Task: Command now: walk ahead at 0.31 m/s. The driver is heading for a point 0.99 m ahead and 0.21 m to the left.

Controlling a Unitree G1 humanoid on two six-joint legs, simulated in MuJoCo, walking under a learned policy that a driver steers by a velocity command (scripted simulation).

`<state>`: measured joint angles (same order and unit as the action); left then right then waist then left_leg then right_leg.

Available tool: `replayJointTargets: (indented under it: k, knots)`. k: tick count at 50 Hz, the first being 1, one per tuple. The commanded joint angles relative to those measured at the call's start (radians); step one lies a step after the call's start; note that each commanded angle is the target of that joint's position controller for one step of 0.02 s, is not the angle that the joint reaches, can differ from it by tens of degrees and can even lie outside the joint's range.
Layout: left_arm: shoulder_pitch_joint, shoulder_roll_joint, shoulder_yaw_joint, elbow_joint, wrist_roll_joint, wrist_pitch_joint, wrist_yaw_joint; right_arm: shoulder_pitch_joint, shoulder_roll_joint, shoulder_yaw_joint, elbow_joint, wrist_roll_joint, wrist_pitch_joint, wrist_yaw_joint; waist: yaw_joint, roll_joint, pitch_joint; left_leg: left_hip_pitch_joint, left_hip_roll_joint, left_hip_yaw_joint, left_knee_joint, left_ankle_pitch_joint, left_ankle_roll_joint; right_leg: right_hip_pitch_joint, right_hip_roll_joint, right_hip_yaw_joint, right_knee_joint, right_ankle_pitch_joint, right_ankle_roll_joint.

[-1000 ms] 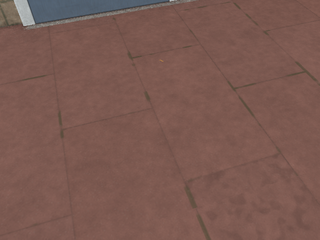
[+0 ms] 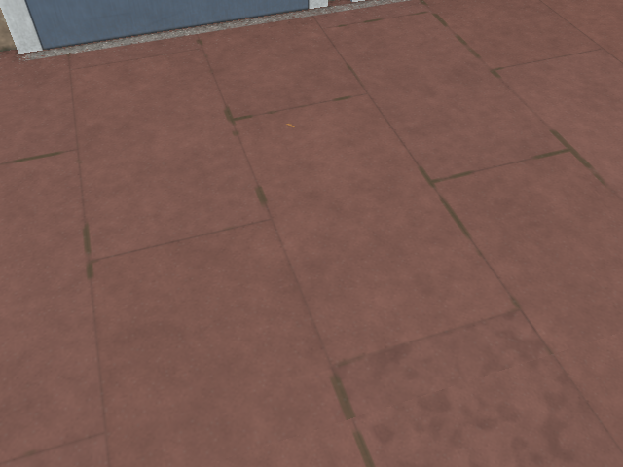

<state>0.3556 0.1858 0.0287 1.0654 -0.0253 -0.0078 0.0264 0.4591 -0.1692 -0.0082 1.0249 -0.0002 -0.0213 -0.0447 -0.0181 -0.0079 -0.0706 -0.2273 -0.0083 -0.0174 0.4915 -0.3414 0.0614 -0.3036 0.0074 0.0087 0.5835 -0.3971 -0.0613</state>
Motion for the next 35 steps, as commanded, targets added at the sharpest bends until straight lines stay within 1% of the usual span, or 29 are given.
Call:
replayJointTargets:
  k: [1, 3, 5, 6, 7, 8, 9, 10, 11, 14, 16, 18, 19, 20, 21, 22, 23, 24, 25, 26, 27, 28, 29, 30, 31, 32, 33, 34, 35]
  knots:
    - [-0.116, 0.025, -0.010, -0.091, 0.001, -0.050, -0.016, 0.188, -0.194, -0.051, 0.005, 0.007, -0.010, -0.005, -0.072, 0.206, 0.137, 0.123, 0.318, -0.498, -0.336, -0.384, 0.238, -0.332, 0.005, -0.047, 0.233, 0.016, 0.009]
    - [-0.073, 0.029, -0.020, -0.100, -0.007, -0.066, -0.034, 0.079, -0.184, -0.047, -0.033, 0.013, -0.012, -0.004, -0.008, 0.178, 0.186, 0.020, 0.320, -0.450, -0.334, -0.320, 0.221, -0.268, -0.046, -0.008, 0.195, -0.057, 0.001]
    - [0.037, 0.022, -0.019, -0.066, 0.003, -0.077, -0.038, -0.042, -0.162, -0.036, -0.069, 0.018, 0.004, 0.002, 0.084, 0.126, 0.222, -0.180, 0.198, -0.241, -0.247, -0.094, 0.156, 0.057, -0.002, -0.068, -0.096, 0.064, -0.020]
    - [0.116, 0.059, 0.000, -0.038, 0.010, -0.074, -0.036, -0.042, -0.154, -0.031, -0.073, 0.017, -0.001, 0.010, 0.119, 0.073, 0.204, -0.241, 0.143, -0.161, -0.120, 0.140, 0.138, 0.213, 0.041, -0.084, -0.178, 0.172, -0.013]
    - [0.285, 0.131, 0.027, -0.002, 0.011, -0.072, -0.034, -0.081, -0.144, -0.025, -0.085, 0.013, -0.019, 0.023, 0.190, -0.034, 0.112, -0.365, 0.064, -0.056, 0.188, 0.304, 0.094, 0.446, -0.052, 0.065, -0.231, 0.236, -0.045]
    - [0.426, 0.271, 0.059, 0.010, 0.013, -0.054, -0.023, -0.051, -0.056, -0.001, -0.097, 0.009, -0.051, 0.033, 0.197, -0.307, -0.019, -0.563, -0.045, 0.053, 0.561, 0.079, 0.008, 0.631, -0.309, 0.480, -0.331, 0.301, -0.163]
    - [0.447, 0.218, 0.042, 0.011, 0.040, -0.059, -0.013, 0.000, -0.054, -0.002, -0.056, 0.037, -0.073, 0.044, 0.185, -0.206, -0.052, -0.604, -0.062, -0.044, 1.000, -0.102, -0.034, 0.560, -0.445, 0.732, -0.411, 0.144, -0.296]
    - [0.341, 0.171, 0.022, -0.004, 0.051, -0.060, -0.005, -0.081, -0.057, -0.004, -0.083, 0.060, -0.081, 0.055, 0.144, -0.124, 0.097, -0.805, -0.047, -0.108, 1.349, -0.125, -0.025, 0.502, -0.459, 0.642, -0.418, 0.135, -0.307]
    - [0.280, 0.107, -0.001, -0.009, 0.066, -0.052, -0.008, -0.189, 0.000, 0.016, -0.130, 0.069, -0.084, 0.065, 0.125, -0.123, 0.164, -0.977, -0.036, -0.122, 1.645, -0.118, -0.005, 0.481, -0.417, 0.508, -0.400, 0.177, -0.266]
    - [0.259, -0.050, -0.058, 0.030, 0.077, -0.033, -0.048, -0.266, 0.071, 0.061, -0.240, 0.055, -0.087, 0.088, 0.058, -0.004, 0.174, -1.242, -0.025, -0.142, 1.987, -0.090, 0.073, 0.440, -0.291, 0.226, -0.298, 0.356, -0.149]
    - [0.220, -0.048, -0.071, 0.032, 0.072, -0.021, -0.049, -0.287, 0.138, 0.106, -0.295, 0.062, -0.070, 0.103, 0.019, -0.024, 0.212, -1.342, -0.020, -0.142, 2.041, -0.072, 0.085, 0.281, -0.302, 0.182, -0.335, 0.223, -0.118]
    - [0.070, -0.022, -0.084, -0.016, 0.060, -0.028, -0.044, -0.372, 0.126, 0.141, -0.398, 0.046, -0.064, 0.097, -0.057, -0.019, 0.282, -1.185, 0.021, -0.069, 1.682, 0.080, 0.067, -0.090, -0.211, 0.025, -0.445, 0.120, -0.060]
    - [0.061, -0.024, -0.093, -0.017, 0.048, -0.040, -0.040, -0.432, 0.091, 0.146, -0.425, 0.023, -0.061, 0.089, -0.049, -0.013, 0.275, -1.029, 0.031, 0.015, 1.484, 0.180, 0.040, -0.265, -0.156, -0.028, -0.503, 0.135, -0.070]
    - [0.101, -0.015, -0.097, -0.006, 0.025, -0.062, -0.027, -0.506, 0.055, 0.155, -0.464, 0.005, -0.058, 0.082, -0.039, -0.024, 0.244, -0.776, 0.075, 0.170, 1.297, 0.198, 0.013, -0.437, -0.165, -0.014, -0.665, 0.193, -0.120]
    - [0.164, 0.021, -0.086, 0.018, 0.005, -0.076, -0.023, -0.554, 0.065, 0.155, -0.490, -0.007, -0.063, 0.065, -0.023, -0.051, 0.180, -0.616, 0.110, 0.190, 1.234, 0.203, 0.013, -0.379, -0.194, 0.038, -0.724, 0.317, -0.136]
    - [0.201, 0.069, -0.073, 0.033, -0.017, -0.083, -0.021, -0.527, 0.023, 0.140, -0.472, 0.001, -0.067, 0.056, -0.030, -0.031, 0.117, -0.485, 0.092, 0.254, 1.076, 0.137, 0.038, -0.237, -0.189, -0.025, -0.709, 0.601, -0.120]
    - [0.263, 0.115, -0.065, 0.045, -0.025, -0.089, -0.020, -0.515, -0.013, 0.126, -0.470, 0.009, -0.074, 0.049, -0.041, -0.104, 0.035, -0.359, 0.033, 0.303, 0.953, 0.047, 0.055, -0.087, -0.180, -0.045, -0.582, 1.130, -0.114]
    - [0.329, 0.174, -0.052, 0.053, -0.009, -0.082, -0.015, -0.505, -0.042, 0.106, -0.463, 0.018, -0.079, 0.052, -0.055, -0.203, -0.024, -0.353, -0.034, 0.330, 0.876, -0.118, 0.070, 0.133, -0.208, -0.045, -0.428, 1.653, -0.110]
    - [0.327, 0.214, -0.036, 0.053, 0.014, -0.061, -0.006, -0.420, -0.068, 0.079, -0.438, 0.026, -0.080, 0.063, -0.108, -0.295, -0.051, -0.372, -0.072, 0.292, 0.735, -0.187, 0.084, 0.340, -0.259, 0.004, -0.294, 1.952, -0.104]
    - [0.291, 0.221, -0.026, 0.051, 0.039, -0.046, 0.000, -0.303, -0.124, 0.045, -0.418, 0.021, -0.074, 0.073, -0.175, -0.352, -0.096, -0.307, -0.053, 0.145, 0.588, -0.144, 0.120, 0.442, -0.275, 0.012, -0.113, 2.026, -0.091]
    - [0.264, 0.201, -0.026, 0.005, 0.070, -0.062, 0.006, -0.077, -0.211, 0.010, -0.343, -0.004, -0.066, 0.090, -0.242, -0.196, -0.261, 0.035, 0.087, -0.195, 0.507, -0.056, 0.199, 0.247, -0.248, 0.032, 0.161, 1.880, -0.112]
    - [0.258, 0.056, -0.040, -0.020, 0.039, -0.090, -0.024, 0.084, -0.307, -0.029, -0.245, -0.031, -0.040, 0.086, -0.219, 0.297, -0.373, 0.315, 0.271, -0.732, 0.002, -0.275, 0.350, -0.115, 0.017, 0.067, 0.536, 0.775, -0.074]
    - [0.178, 0.022, -0.035, -0.038, 0.047, -0.127, -0.072, 0.092, -0.267, -0.022, -0.196, -0.054, -0.025, 0.060, -0.197, 0.332, -0.358, 0.260, 0.357, -1.058, -0.261, -0.324, 0.357, -0.293, 0.154, 0.246, 1.068, 0.252, -0.047]
    - [0.031, -0.030, -0.031, -0.132, 0.016, -0.130, -0.102, -0.023, -0.139, 0.011, -0.173, -0.037, -0.032, 0.062, -0.109, 0.208, -0.123, 0.048, 0.366, -0.920, -0.240, -0.379, 0.255, -0.464, 0.116, 0.292, 1.281, 0.224, -0.078]
    - [-0.132, -0.049, -0.049, -0.234, 0.005, -0.119, -0.105, -0.097, -0.022, 0.039, -0.146, -0.039, -0.048, 0.085, -0.068, 0.063, 0.037, -0.155, 0.342, -0.706, -0.159, -0.362, 0.199, -0.535, 0.069, 0.227, 1.343, 0.228, -0.119]
    - [-0.143, -0.033, -0.046, -0.265, 0.013, -0.106, -0.095, -0.179, 0.028, 0.044, -0.117, -0.042, -0.067, 0.100, 0.008, -0.059, 0.116, -0.281, 0.286, -0.475, -0.112, -0.246, 0.141, -0.515, 0.021, 0.204, 1.287, 0.258, -0.142]
    - [-0.059, -0.038, -0.048, -0.260, 0.012, -0.083, -0.087, -0.215, 0.095, 0.059, -0.086, -0.051, -0.079, 0.106, 0.071, -0.035, 0.097, -0.311, 0.244, -0.351, -0.088, -0.166, 0.103, -0.500, 0.007, 0.217, 1.319, 0.274, -0.157]
    - [-0.008, -0.042, -0.054, -0.255, -0.002, -0.067, -0.082, -0.225, 0.113, 0.058, -0.061, -0.046, -0.083, 0.109, 0.109, -0.021, 0.101, -0.293, 0.202, -0.224, -0.100, -0.089, 0.074, -0.519, -0.005, 0.223, 1.298, 0.276, -0.167]
    - [0.007, -0.063, -0.066, -0.261, -0.013, -0.057, -0.070, -0.204, 0.075, 0.047, -0.046, -0.033, -0.084, 0.111, 0.117, 0.006, 0.121, -0.259, 0.186, -0.143, -0.130, -0.025, 0.067, -0.568, -0.010, 0.211, 1.232, 0.275, -0.162]
